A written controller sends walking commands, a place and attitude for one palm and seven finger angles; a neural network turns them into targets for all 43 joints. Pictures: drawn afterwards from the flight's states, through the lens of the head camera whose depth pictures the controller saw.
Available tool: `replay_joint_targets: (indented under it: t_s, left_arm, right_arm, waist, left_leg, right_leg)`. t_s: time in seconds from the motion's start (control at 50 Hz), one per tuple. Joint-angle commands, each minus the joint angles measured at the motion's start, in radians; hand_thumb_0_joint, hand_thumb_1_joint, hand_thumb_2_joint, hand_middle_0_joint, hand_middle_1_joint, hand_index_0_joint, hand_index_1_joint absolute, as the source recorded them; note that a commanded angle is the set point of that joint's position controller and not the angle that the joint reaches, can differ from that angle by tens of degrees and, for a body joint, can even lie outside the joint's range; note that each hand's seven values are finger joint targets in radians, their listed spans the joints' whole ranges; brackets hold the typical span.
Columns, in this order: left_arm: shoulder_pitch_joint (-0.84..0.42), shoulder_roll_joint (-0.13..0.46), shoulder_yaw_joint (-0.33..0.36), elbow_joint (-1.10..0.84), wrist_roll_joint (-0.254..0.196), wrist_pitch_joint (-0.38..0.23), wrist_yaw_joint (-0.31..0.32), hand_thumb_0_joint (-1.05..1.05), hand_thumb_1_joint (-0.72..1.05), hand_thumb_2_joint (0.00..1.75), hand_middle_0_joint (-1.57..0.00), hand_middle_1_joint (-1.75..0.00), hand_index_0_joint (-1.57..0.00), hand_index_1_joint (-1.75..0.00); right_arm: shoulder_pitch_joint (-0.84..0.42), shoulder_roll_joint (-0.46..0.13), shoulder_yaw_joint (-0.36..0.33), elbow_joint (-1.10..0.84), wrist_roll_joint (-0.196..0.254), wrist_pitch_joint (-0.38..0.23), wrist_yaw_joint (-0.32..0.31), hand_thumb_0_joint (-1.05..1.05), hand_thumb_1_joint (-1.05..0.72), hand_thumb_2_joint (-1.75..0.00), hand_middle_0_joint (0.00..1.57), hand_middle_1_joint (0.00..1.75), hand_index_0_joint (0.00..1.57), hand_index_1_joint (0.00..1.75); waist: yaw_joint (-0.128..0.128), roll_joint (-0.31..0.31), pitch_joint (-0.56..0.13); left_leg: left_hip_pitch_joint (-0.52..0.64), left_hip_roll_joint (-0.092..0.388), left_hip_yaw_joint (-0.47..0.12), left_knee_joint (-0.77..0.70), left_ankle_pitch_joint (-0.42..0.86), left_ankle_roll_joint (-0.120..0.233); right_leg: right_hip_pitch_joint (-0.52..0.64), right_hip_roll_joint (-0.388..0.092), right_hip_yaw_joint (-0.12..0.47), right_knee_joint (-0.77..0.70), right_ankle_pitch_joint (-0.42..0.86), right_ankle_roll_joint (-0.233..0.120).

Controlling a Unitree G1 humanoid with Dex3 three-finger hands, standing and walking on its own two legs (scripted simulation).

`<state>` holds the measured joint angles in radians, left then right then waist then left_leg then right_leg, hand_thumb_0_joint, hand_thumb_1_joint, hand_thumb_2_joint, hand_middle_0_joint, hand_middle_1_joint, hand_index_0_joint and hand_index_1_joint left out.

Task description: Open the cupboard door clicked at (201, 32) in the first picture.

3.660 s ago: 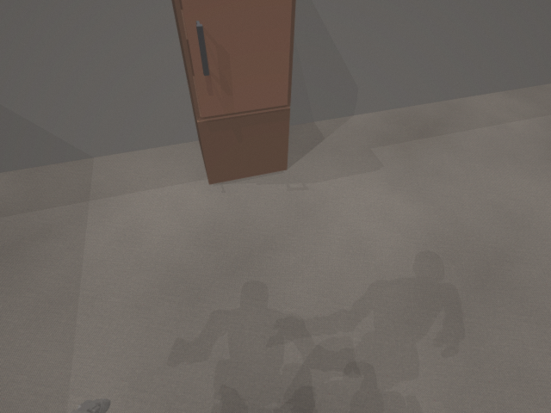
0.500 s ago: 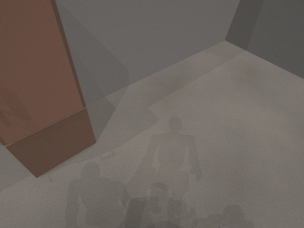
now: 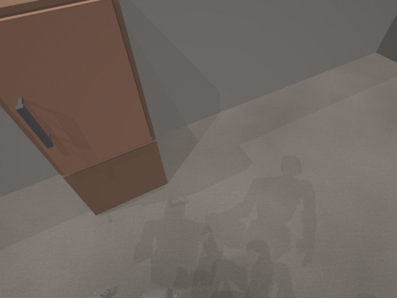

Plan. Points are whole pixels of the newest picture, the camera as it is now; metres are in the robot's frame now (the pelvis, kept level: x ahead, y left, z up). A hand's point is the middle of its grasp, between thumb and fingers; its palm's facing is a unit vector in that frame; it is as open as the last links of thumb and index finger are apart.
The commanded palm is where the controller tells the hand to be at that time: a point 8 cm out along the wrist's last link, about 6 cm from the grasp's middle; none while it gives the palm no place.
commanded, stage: turn to face it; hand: left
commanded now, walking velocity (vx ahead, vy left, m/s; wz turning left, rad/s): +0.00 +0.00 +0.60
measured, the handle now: (35, 123) +0.62 +0.55 -0.05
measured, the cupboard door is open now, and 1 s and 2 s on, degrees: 0 0 0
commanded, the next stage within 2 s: take the last steps up to it in 0.70 s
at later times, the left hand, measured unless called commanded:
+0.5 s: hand out of the picture -0.01 +0.26 -0.17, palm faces +0.31 -0.91 -0.27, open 7.4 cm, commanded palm none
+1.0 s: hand out of the picture -0.06 +0.17 -0.16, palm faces +0.48 -0.85 -0.23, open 7.3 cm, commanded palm none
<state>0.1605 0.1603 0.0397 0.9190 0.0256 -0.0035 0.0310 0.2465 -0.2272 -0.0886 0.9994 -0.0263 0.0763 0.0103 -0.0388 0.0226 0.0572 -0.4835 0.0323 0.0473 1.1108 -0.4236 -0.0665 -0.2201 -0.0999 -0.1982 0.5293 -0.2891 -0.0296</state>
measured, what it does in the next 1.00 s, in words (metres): steps on the spot, turning left: left foot, then right foot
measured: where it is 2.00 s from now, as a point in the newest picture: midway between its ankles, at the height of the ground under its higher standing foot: outside the picture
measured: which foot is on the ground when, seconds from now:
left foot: up 0.00-0.22, down 0.24-0.66, up 0.68-1.00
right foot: down 0.00-0.24, up 0.26-0.62, down 0.64-1.00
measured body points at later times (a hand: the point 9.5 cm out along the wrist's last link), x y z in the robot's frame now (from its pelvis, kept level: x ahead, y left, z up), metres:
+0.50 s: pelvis +0.00 +0.03 +0.00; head +0.03 +0.05 +0.45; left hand -0.02 +0.31 -0.15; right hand +0.18 -0.18 -0.13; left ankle -0.01 +0.14 -0.74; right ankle +0.03 -0.12 -0.68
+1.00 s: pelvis +0.00 +0.00 +0.00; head +0.01 -0.01 +0.45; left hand -0.09 +0.22 -0.14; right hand +0.15 -0.21 -0.15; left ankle -0.09 +0.11 -0.70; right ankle +0.05 -0.10 -0.74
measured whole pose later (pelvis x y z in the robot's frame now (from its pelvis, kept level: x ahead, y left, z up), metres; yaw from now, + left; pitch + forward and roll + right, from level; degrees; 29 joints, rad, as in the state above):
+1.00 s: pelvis +0.00 +0.00 +0.00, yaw +26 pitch -1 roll +1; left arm 0.30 0.17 0.03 0.99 0.04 -0.03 0.02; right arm 0.23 -0.22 -0.07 1.04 -0.03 0.07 0.02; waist 0.03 0.00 0.03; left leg -0.33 0.05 0.04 0.83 -0.43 -0.04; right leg -0.19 -0.09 -0.18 0.45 -0.24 -0.01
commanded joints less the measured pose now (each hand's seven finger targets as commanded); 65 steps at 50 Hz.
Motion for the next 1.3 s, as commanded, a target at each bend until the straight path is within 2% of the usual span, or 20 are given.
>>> replay_joint_targets:
  t_s: [0.0,0.12,0.18,0.2,0.22,0.24,0.36,0.52,0.58,0.6,0.64,0.76,0.94,1.04,1.06,1.08,1.1,1.12,1.2,1.28]
  left_arm:
    - [0.089,0.205,0.044,-0.044,0.001,-0.003,0.007,0.00,0.90,0.90,-0.20,-0.30,-0.20,-0.30]
    - [0.109,0.257,0.061,-0.036,0.007,0.009,0.000,0.00,0.90,0.90,-0.20,-0.30,-0.20,-0.30]
    - [0.102,0.266,0.067,-0.039,-0.003,0.015,-0.007,0.00,0.90,0.90,-0.20,-0.30,-0.20,-0.30]
    - [0.101,0.247,0.066,-0.051,-0.010,0.019,-0.012,0.00,0.90,0.90,-0.20,-0.30,-0.20,-0.30]
    - [0.075,0.180,0.051,-0.097,-0.016,0.020,-0.021,0.00,0.90,0.90,-0.20,-0.30,-0.20,-0.30]
    - [0.009,0.180,0.038,-0.131,-0.004,0.031,-0.015,0.00,0.90,0.90,-0.20,-0.30,-0.20,-0.30]
    - [0.083,0.179,0.049,-0.050,-0.009,0.038,-0.023,0.00,0.90,0.90,-0.20,-0.30,-0.20,-0.30]
    - [0.061,0.144,0.034,-0.071,-0.015,0.032,-0.012,0.00,0.90,0.90,-0.20,-0.30,-0.20,-0.30]
    - [0.149,0.144,0.035,-0.047,-0.017,0.017,-0.007,0.00,0.90,0.90,-0.20,-0.30,-0.20,-0.30]
    - [0.177,0.167,0.038,-0.039,-0.013,0.007,-0.003,0.00,0.90,0.90,-0.20,-0.30,-0.20,-0.30]
    - [0.175,0.312,0.056,-0.056,0.005,-0.008,0.004,0.00,0.90,0.90,-0.20,-0.30,-0.20,-0.30]
    - [0.059,0.187,0.033,-0.069,-0.004,-0.014,0.007,0.00,0.90,0.90,-0.20,-0.30,-0.20,-0.30]
    - [0.238,0.211,0.042,0.062,0.010,-0.030,-0.008,0.00,0.90,0.90,-0.20,-0.30,-0.20,-0.30]
    - [0.169,0.198,0.039,0.097,-0.004,-0.020,-0.017,0.00,0.90,0.90,-0.20,-0.30,-0.20,-0.30]
    - [0.156,0.154,0.029,0.092,-0.009,-0.015,-0.022,0.00,0.90,0.90,-0.20,-0.30,-0.20,-0.30]
    - [0.138,0.088,0.013,0.066,-0.011,-0.012,-0.030,0.00,0.90,0.90,-0.20,-0.30,-0.20,-0.30]
    - [0.068,0.084,0.008,0.025,-0.001,-0.015,-0.032,0.00,0.90,0.90,-0.20,-0.30,-0.20,-0.30]
    - [0.018,0.102,0.015,0.025,0.006,-0.009,-0.032,0.00,0.90,0.90,-0.20,-0.30,-0.20,-0.30]
    - [0.121,0.080,0.015,0.104,0.005,-0.010,-0.052,0.00,0.90,0.90,-0.20,-0.30,-0.20,-0.30]
    - [0.111,0.075,0.017,0.104,0.001,-0.002,-0.049,0.00,0.90,0.90,-0.20,-0.30,-0.20,-0.30]
  right_arm:
    - [-0.084,-0.044,0.001,-0.106,0.006,-0.021,0.013,0.00,-0.90,-0.90,0.20,0.30,0.20,0.30]
    - [-0.153,-0.055,0.012,-0.159,0.014,-0.032,0.019,0.00,-0.90,-0.90,0.20,0.30,0.20,0.30]
    - [-0.089,-0.096,0.006,-0.156,0.009,-0.044,0.016,0.00,-0.90,-0.90,0.20,0.30,0.20,0.30]
    - [-0.020,-0.162,-0.011,-0.144,0.006,-0.054,0.014,0.00,-0.90,-0.90,0.20,0.30,0.20,0.30]
    - [0.038,-0.283,-0.040,-0.144,0.002,-0.060,0.010,0.00,-0.90,-0.90,0.20,0.30,0.20,0.30]
    - [0.098,-0.311,-0.040,-0.120,0.010,-0.056,0.000,0.00,-0.90,-0.90,0.20,0.30,0.20,0.30]
    - [-0.116,-0.198,-0.003,-0.164,0.009,-0.071,-0.018,0.00,-0.90,-0.90,0.20,0.30,0.20,0.30]
    - [-0.089,-0.194,-0.012,-0.144,0.001,-0.055,-0.015,0.00,-0.90,-0.90,0.20,0.30,0.20,0.30]
    - [-0.122,-0.178,-0.014,-0.147,0.006,-0.049,-0.013,0.00,-0.90,-0.90,0.20,0.30,0.20,0.30]
    - [-0.116,-0.154,-0.010,-0.147,0.013,-0.051,-0.009,0.00,-0.90,-0.90,0.20,0.30,0.20,0.30]
    - [-0.095,-0.064,0.002,-0.179,0.019,-0.048,-0.004,0.00,-0.90,-0.90,0.20,0.30,0.20,0.30]
    - [-0.044,-0.074,-0.005,-0.076,0.007,-0.021,0.004,0.00,-0.90,-0.90,0.20,0.30,0.20,0.30]
    - [-0.133,-0.033,0.021,-0.076,0.003,-0.054,0.017,0.00,-0.90,-0.90,0.20,0.30,0.20,0.30]
    - [0.069,-0.013,0.034,0.000,0.007,-0.085,0.004,0.00,-0.90,-0.90,0.20,0.30,0.20,0.30]
    - [0.141,-0.061,0.025,0.025,0.006,-0.093,-0.007,0.00,-0.90,-0.90,0.20,0.30,0.20,0.30]
    - [0.213,-0.143,0.008,0.042,-0.004,-0.095,-0.016,0.00,-0.90,-0.90,0.20,0.30,0.20,0.30]
    - [0.246,-0.185,0.002,0.042,-0.006,-0.092,-0.021,0.00,-0.90,-0.90,0.20,0.30,0.20,0.30]
    - [0.223,-0.173,0.004,0.048,-0.003,-0.094,-0.027,0.00,-0.90,-0.90,0.20,0.30,0.20,0.30]
    - [0.118,-0.068,0.038,0.032,0.008,-0.126,-0.037,0.00,-0.90,-0.90,0.20,0.30,0.20,0.30]
    - [0.172,-0.048,0.037,0.065,0.015,-0.143,-0.043,0.00,-0.90,-0.90,0.20,0.30,0.20,0.30]
  waist:
    - [0.063,-0.197,-0.033]
    - [0.081,-0.225,-0.065]
    - [0.036,-0.173,-0.115]
    - [-0.008,-0.028,-0.163]
    - [-0.041,0.291,-0.177]
    - [-0.064,0.225,-0.175]
    - [0.035,0.136,-0.116]
    - [0.018,0.138,-0.092]
    - [0.064,0.124,-0.102]
    - [0.078,0.053,-0.113]
    - [0.080,-0.315,-0.109]
    - [0.032,-0.183,-0.038]
    - [0.119,-0.191,-0.002]
    - [0.023,-0.118,-0.036]
    - [-0.009,0.030,-0.035]
    - [-0.040,0.261,-0.001]
    - [-0.061,0.269,0.065]
    - [-0.057,0.263,0.103]
    - [0.029,0.104,0.112]
    - [0.036,0.070,0.068]
  left_leg:
    - [-0.047,0.027,0.028,-0.081,0.003,-0.006]
    - [0.066,0.023,0.082,-0.327,-0.015,0.020]
    - [0.249,0.013,0.112,-0.580,0.157,0.040]
    - [0.427,0.082,0.007,-0.680,0.337,0.078]
    - [0.578,0.360,-0.349,-0.730,0.709,0.210]
    - [0.531,0.442,-0.394,-0.742,0.847,0.296]
    - [0.353,0.209,-0.165,-0.756,0.625,0.219]
    - [0.315,0.210,-0.260,-0.745,0.553,0.240]
    - [0.223,0.165,-0.250,-0.669,0.503,0.193]
    - [0.169,0.118,-0.222,-0.597,0.412,0.149]
    - [-0.045,-0.072,-0.062,-0.213,-0.163,0.039]
    - [-0.034,-0.003,-0.080,0.069,0.047,0.011]
    - [0.013,0.031,0.013,-0.323,-0.031,0.035]
    - [0.413,-0.007,0.100,-0.710,0.113,0.060]
    - [0.529,0.071,-0.016,-0.774,0.031,0.082]
    - [0.553,0.274,-0.301,-0.905,-0.170,0.161]
    - [0.495,0.374,-0.452,-0.994,-0.250,0.239]
    - [0.414,0.382,-0.456,-1.019,-0.302,0.254]
    - [0.371,0.237,-0.183,-0.994,0.073,0.204]
    - [0.451,0.238,-0.120,-0.979,0.276,0.230]
  right_leg:
    - [0.090,-0.259,0.116,-0.185,0.419,-0.088]
    - [0.112,-0.298,0.074,-0.114,0.448,-0.083]
    - [0.062,-0.269,-0.004,0.034,0.417,-0.014]
    - [-0.067,-0.225,-0.032,0.203,0.307,0.038]
    - [-0.353,-0.079,-0.049,0.450,-0.266,0.122]
    - [-0.399,-0.048,0.074,0.579,-0.397,0.121]
    - [-0.309,-0.021,0.160,0.596,-0.115,0.125]
    - [-0.164,0.040,0.144,0.254,-0.153,0.112]
    - [0.013,0.061,0.125,0.009,0.015,0.102]
    - [0.101,0.028,0.152,-0.126,0.106,0.095]
    - [0.142,-0.370,0.510,-0.238,0.368,-0.083]
    - [0.033,-0.204,0.248,-0.222,0.304,-0.077]
    - [0.122,-0.258,0.328,-0.342,-0.137,-0.115]
    - [-0.097,-0.152,0.179,-0.231,-0.254,-0.038]
    - [-0.223,-0.091,0.123,-0.104,-0.272,0.004]
    - [-0.378,0.014,0.016,0.140,-0.249,0.048]
    - [-0.470,0.037,0.048,0.309,-0.276,0.044]
    - [-0.482,0.002,0.117,0.437,-0.246,0.033]
    - [-0.421,-0.023,0.144,0.535,0.007,0.050]
    - [-0.451,-0.029,0.149,0.501,0.071,0.070]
